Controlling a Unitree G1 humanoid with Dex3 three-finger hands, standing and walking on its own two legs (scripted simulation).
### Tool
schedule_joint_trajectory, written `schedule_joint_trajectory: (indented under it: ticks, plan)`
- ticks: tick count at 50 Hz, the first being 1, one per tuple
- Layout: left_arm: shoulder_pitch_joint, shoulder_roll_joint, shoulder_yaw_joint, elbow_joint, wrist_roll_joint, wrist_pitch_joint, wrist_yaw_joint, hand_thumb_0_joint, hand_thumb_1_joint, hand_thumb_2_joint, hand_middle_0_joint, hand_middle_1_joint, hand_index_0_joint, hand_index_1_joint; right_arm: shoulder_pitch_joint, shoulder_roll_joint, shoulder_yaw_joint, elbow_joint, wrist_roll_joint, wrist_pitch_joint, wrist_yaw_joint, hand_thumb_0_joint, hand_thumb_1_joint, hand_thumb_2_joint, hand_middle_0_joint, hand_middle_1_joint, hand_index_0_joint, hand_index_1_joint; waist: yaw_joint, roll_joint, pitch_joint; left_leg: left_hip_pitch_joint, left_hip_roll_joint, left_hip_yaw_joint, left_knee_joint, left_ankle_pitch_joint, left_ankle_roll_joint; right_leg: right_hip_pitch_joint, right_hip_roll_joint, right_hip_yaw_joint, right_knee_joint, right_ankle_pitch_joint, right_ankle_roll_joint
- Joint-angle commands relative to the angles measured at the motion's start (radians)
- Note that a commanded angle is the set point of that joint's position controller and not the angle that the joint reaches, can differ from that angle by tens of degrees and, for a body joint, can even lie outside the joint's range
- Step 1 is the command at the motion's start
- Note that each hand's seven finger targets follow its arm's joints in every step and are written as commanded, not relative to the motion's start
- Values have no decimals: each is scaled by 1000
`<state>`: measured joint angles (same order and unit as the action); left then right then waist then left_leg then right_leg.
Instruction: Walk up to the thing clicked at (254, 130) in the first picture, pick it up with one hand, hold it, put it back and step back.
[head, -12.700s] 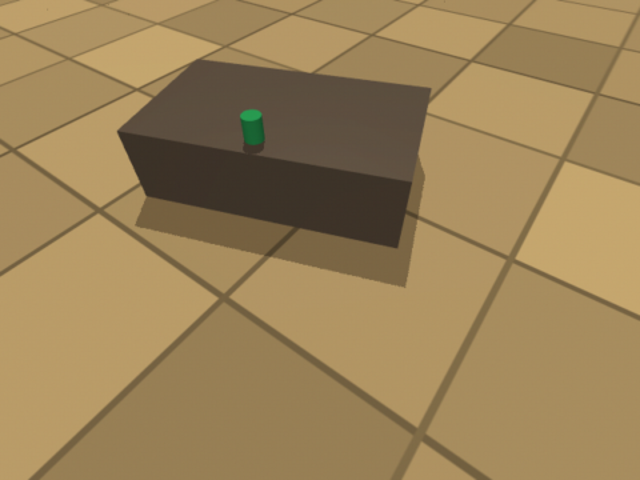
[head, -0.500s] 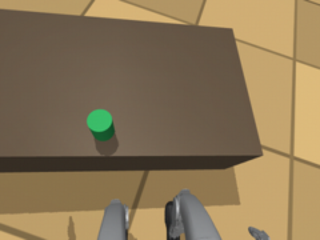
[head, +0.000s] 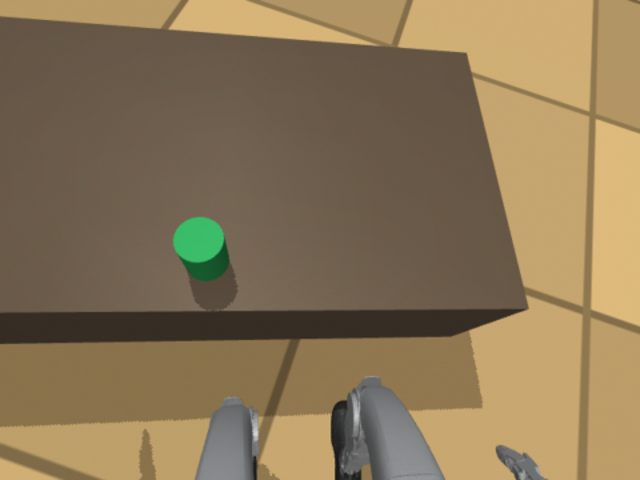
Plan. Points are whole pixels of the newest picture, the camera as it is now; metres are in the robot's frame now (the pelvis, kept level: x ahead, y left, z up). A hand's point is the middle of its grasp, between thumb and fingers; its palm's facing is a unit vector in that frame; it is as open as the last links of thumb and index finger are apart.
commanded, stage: go down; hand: left
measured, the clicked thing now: (203, 250) +0.48 +0.16 -0.25
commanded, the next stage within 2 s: approach in 1.82 s
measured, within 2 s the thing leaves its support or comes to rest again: neither
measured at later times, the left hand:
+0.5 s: hand out of the picture +0.43 +0.37 +0.07, palm faces +0.16 -0.99 +0.00, open 17.3 cm
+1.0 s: hand out of the picture +0.43 +0.38 +0.07, palm faces +0.16 -0.99 +0.01, open 17.3 cm
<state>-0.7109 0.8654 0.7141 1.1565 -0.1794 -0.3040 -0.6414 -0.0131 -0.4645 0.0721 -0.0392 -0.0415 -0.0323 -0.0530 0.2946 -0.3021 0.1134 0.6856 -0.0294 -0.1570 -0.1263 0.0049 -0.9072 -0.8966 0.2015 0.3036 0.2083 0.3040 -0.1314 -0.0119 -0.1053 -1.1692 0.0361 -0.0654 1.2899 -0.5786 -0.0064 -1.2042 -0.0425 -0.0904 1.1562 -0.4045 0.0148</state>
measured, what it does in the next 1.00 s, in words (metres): stands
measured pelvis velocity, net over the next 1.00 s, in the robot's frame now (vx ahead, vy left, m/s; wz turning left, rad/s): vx -0.01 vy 0.00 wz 0.00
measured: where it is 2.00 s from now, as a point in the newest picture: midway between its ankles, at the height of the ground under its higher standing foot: outside the picture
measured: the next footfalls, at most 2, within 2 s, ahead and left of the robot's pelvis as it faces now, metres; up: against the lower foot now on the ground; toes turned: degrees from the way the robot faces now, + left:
none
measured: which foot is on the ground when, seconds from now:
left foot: down 0.00-1.00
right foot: down 0.00-1.00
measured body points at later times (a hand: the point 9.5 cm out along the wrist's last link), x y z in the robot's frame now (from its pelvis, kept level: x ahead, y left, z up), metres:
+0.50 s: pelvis +0.00 +0.00 +0.00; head +0.16 +0.04 +0.41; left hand +0.41 +0.43 +0.07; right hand +0.06 -0.28 -0.10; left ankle +0.01 +0.12 -0.62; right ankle +0.07 -0.14 -0.62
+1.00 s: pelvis -0.01 +0.00 +0.00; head +0.16 +0.05 +0.41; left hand +0.41 +0.43 +0.07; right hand +0.06 -0.27 -0.10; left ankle +0.01 +0.12 -0.62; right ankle +0.07 -0.14 -0.62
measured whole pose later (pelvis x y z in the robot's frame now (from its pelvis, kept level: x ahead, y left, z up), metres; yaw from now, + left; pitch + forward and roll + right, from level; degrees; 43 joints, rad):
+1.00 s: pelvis -0.01 +0.00 +0.00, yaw +0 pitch +26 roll -4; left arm -0.75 0.88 0.73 1.15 -0.20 -0.33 -0.65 -0.01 -0.50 0.07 -0.04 -0.06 -0.04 -0.06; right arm 0.29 -0.30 0.12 0.69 -0.03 -0.17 -0.13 0.01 -0.91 -0.89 0.20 0.30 0.21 0.30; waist -0.13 -0.02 -0.10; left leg -1.20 0.03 -0.07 1.31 -0.57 -0.01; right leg -1.23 -0.04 -0.09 1.17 -0.40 0.01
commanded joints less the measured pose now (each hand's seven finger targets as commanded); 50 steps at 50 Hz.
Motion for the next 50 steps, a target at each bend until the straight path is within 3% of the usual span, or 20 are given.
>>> schedule_joint_trajectory:
  ticks: [1, 4, 7, 8, 9, 12, 14, 18, 19, 21, 23, 27, 33, 34, 36, 39, 44, 45, 47, 50]
  plan:
    - [-257, 341, 20, -189, -35, -66, -7, 0, -476, 62, -43, -45, -35, -50, 165, -201, -73, -19, 2, -23, -15, 0, -907, -902, 200, 300, 200, 300, 23, 192, -471, 282, -31, -7, -173, 382, 4, 304, 30, 45, -99, 187, -50]
    - [-293, 454, 85, -253, -31, -85, 1, 0, -481, 65, -41, -42, -34, -48, 151, -220, -78, -35, 1, -24, -16, 0, -905, -902, 201, 300, 200, 300, 49, 239, -525, 339, -29, -15, -172, 415, -2, 287, 29, 41, -85, 183, -54]
    - [-317, 449, 86, -275, -34, -96, 1, 0, -473, 77, -39, -54, -33, -58, 148, -215, -75, -34, 0, -21, -18, 0, -903, -901, 201, 300, 200, 300, 45, 247, -538, 347, -32, -12, -181, 391, 0, 302, 30, 46, -87, 173, -54]
    - [-309, 393, 45, -228, -35, -92, -6, 0, -461, 80, -37, -55, -32, -58, 161, -202, -69, -4, 0, -19, -16, 0, -907, -902, 201, 300, 200, 300, 33, 268, -500, 345, -31, -16, -185, 375, -6, 263, 31, 41, -84, 152, -57]
    - [-311, 418, 68, -272, -37, -95, -5, 0, -487, 79, -38, -52, -31, -57, 153, -211, -73, -19, -2, -21, -17, 0, -906, -902, 201, 300, 200, 300, 45, 286, -521, 373, -28, -20, -184, 410, -9, 256, 32, 36, -79, 164, -58]
    - [-303, 412, 55, -243, -32, -82, -12, 0, -449, 77, -38, -43, -29, -49, 156, -212, -73, -21, -2, -21, -21, 0, -911, -904, 201, 300, 200, 300, 32, 280, -533, 382, -28, -18, -172, 453, -8, 268, 30, 39, -86, 198, -56]
    - [-282, 354, 21, -198, -40, -70, -19, 0, -469, 70, -42, -49, -34, -54, 168, -204, -69, -2, -2, -19, -21, 0, -911, -903, 201, 300, 200, 300, 22, 250, -483, 343, -29, -18, -174, 422, -5, 267, 32, 38, -95, 187, -55]
    - [-263, 375, 44, -181, -47, -74, -19, 0, -482, 70, -38, -53, -34, -55, 159, -206, -66, -9, 1, -23, -19, 0, -908, -902, 201, 300, 200, 300, 26, 224, -454, 297, -27, -21, -167, 401, -1, 256, 32, 33, -86, 174, -54]
    - [-276, 421, 78, -205, -47, -80, -13, 0, -499, 62, -41, -54, -38, -55, 146, -218, -73, -34, 3, -25, -21, 0, -909, -902, 201, 300, 200, 300, 35, 198, -471, 290, -29, -16, -167, 388, 5, 283, 32, 38, -90, 177, -52]
    - [-286, 384, 52, -195, -50, -84, -16, 0, -495, 62, -42, -55, -40, -56, 149, -205, -69, -24, 6, -24, -18, 0, -905, -900, 201, 300, 200, 300, 29, 200, -455, 270, -31, -11, -174, 323, 5, 280, 33, 44, -94, 138, -52]
    - [-293, 404, 74, -218, -54, -92, -16, 0, -505, 56, -42, -56, -41, -56, 140, -211, -72, -39, 4, -28, -18, 0, -909, -901, 201, 300, 201, 300, 30, 202, -482, 259, -33, -7, -176, 315, 7, 307, 31, 46, -91, 141, -51]
    - [-313, 418, 73, -266, -59, -94, -24, 0, -487, 57, -43, -51, -40, -51, 146, -217, -75, -34, 4, -30, -22, 0, -909, -901, 201, 300, 201, 300, 28, 255, -556, 334, -31, -8, -166, 388, 1, 302, 30, 47, -83, 185, -51]
    - [-289, 408, 64, -228, -47, -79, -14, 0, -490, 72, -42, -61, -38, -63, 156, -208, -69, -16, 0, -28, -25, 0, -907, -901, 201, 300, 201, 300, 32, 244, -511, 324, -31, -12, -163, 419, 1, 287, 31, 42, -87, 196, -53]
    - [-283, 370, 37, -193, -46, -76, -15, 0, -497, 71, -41, -61, -38, -62, 161, -203, -68, -3, 3, -25, -24, 0, -907, -901, 201, 300, 200, 300, 33, 241, -475, 321, -32, -15, -173, 387, -3, 252, 33, 39, -90, 163, -55]
    - [-303, 440, 84, -247, -40, -81, 0, 0, -488, 69, -41, -59, -39, -59, 143, -215, -72, -34, 2, -27, -25, 0, -908, -901, 201, 300, 201, 300, 46, 261, -504, 339, -30, -14, -175, 409, -4, 270, 33, 38, -88, 176, -56]
    - [-295, 432, 88, -252, -46, -83, -1, 0, -498, 72, -39, -62, -38, -62, 138, -213, -70, -43, 1, -27, -23, 0, -907, -901, 201, 300, 201, 300, 42, 262, -501, 341, -27, -16, -178, 419, -4, 275, 34, 33, -85, 183, -55]
    - [-299, 360, 48, -206, -53, -76, -13, 0, -494, 69, -35, -59, -36, -57, 143, -212, -74, -37, 3, -32, -20, 0, -905, -900, 201, 300, 200, 300, 17, 238, -448, 329, -20, -30, -191, 366, -6, 217, 37, 26, -83, 134, -56]
    - [-303, 321, 11, -170, -52, -71, -21, 0, -507, 62, -39, -58, -40, -57, 160, -204, -69, -11, 3, -30, -21, 0, -906, -900, 201, 300, 200, 300, 3, 204, -425, 300, -22, -27, -188, 326, -2, 220, 37, 28, -94, 120, -54]
    - [-336, 401, 52, -223, -47, -79, -11, 0, -525, 49, -41, -55, -44, -52, 144, -214, -74, -35, 4, -33, -23, 0, -904, -899, 201, 300, 201, 300, 16, 207, -443, 266, -27, -14, -191, 263, 5, 258, 34, 41, -101, 97, -51]
    - [-344, 413, 66, -226, -55, -82, -8, 0, -534, 48, -43, -56, -46, -52, 143, -218, -69, -40, 4, -33, -21, 0, -900, -897, 201, 300, 201, 300, 24, 222, -476, 278, -28, -15, -179, 274, 3, 256, 33, 39, -87, 103, -51]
